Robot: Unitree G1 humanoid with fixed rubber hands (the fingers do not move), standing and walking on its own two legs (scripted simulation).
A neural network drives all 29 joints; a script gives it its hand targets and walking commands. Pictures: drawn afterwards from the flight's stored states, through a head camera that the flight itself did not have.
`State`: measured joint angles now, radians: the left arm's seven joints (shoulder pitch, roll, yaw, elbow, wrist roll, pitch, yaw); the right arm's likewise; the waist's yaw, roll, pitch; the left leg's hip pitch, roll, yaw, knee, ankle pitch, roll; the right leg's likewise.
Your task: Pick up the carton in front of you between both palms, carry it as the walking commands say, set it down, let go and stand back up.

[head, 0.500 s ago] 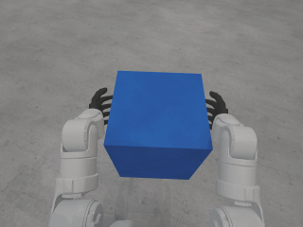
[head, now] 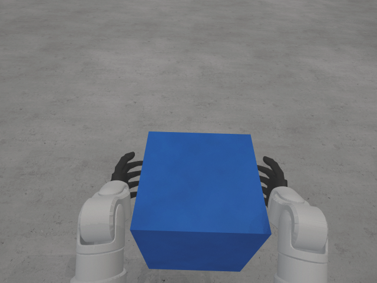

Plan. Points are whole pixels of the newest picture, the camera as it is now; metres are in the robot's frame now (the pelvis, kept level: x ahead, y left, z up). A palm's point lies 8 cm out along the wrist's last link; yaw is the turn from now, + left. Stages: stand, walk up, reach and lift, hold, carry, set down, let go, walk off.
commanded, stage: carry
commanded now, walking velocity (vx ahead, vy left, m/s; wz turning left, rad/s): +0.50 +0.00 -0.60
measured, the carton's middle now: (196, 205) +0.27 +0.00 +0.02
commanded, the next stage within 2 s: none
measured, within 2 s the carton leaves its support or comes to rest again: neither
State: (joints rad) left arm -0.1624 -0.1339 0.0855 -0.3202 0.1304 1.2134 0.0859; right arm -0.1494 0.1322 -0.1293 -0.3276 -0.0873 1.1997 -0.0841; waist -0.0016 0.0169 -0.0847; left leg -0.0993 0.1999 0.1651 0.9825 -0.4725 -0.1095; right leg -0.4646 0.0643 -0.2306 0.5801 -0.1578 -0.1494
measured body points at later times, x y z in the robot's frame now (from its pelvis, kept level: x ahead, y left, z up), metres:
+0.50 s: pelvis +0.31 +0.01 +0.02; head +0.29 +0.03 +0.47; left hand +0.62 +0.07 +0.10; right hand +0.52 -0.22 +0.10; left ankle +0.40 +0.10 -0.71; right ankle +0.15 -0.03 -0.64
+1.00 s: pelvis +0.56 -0.17 +0.02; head +0.58 -0.18 +0.47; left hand +0.88 -0.15 +0.08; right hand +0.74 -0.43 +0.07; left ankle +0.50 +0.01 -0.61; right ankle +0.57 -0.25 -0.71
